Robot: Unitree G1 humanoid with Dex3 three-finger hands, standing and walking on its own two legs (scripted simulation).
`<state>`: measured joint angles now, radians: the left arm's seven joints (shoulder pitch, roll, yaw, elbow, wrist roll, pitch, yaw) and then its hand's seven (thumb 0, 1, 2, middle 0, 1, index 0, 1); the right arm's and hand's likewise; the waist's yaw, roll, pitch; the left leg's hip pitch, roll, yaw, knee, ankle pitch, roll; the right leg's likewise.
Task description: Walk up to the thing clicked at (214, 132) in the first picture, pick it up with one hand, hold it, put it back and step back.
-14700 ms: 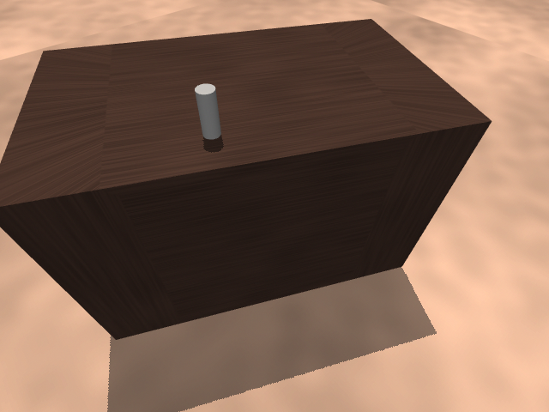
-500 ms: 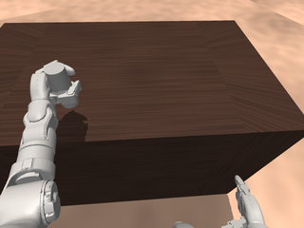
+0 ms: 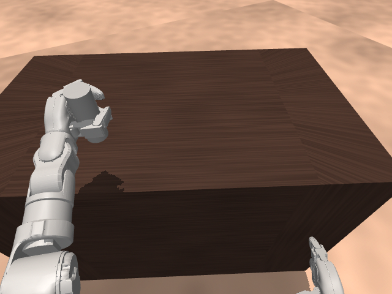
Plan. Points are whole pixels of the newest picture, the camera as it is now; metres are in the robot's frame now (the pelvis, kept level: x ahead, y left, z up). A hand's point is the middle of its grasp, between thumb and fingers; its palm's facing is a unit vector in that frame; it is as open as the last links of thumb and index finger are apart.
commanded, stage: lift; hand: left
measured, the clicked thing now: (88, 114) +0.41 +0.19 +0.18
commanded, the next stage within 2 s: hold in 1.02 s
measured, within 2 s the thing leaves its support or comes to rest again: neither
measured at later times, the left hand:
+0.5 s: hand (75, 107) +0.36 +0.18 +0.24, palm faces +0.12 -0.99 -0.01, open 6.1 cm
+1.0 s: hand (62, 101) +0.34 +0.18 +0.27, palm faces +0.11 -0.99 +0.00, open 6.1 cm
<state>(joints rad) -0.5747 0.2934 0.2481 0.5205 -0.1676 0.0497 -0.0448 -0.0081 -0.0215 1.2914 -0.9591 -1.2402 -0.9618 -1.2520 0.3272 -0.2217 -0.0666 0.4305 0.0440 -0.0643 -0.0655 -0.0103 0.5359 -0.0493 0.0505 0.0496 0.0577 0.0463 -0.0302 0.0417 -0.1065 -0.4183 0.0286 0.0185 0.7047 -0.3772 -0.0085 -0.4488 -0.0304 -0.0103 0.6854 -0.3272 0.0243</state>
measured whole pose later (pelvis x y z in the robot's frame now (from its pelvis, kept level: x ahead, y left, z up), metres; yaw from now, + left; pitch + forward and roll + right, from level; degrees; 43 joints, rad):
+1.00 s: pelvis -0.02 +0.00 +0.01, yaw +1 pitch -2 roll +0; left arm -0.50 0.28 0.28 0.02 -0.23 0.58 -0.06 -0.01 -0.02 1.28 -0.97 -1.22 -0.97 -1.24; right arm 0.28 -0.23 -0.08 0.60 0.06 -0.22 -0.04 -0.01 0.55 -0.05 0.05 0.05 0.06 0.05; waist 0.02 0.07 -0.08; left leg -0.23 0.01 0.00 0.55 -0.29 0.00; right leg -0.26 -0.05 -0.03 0.54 -0.25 0.03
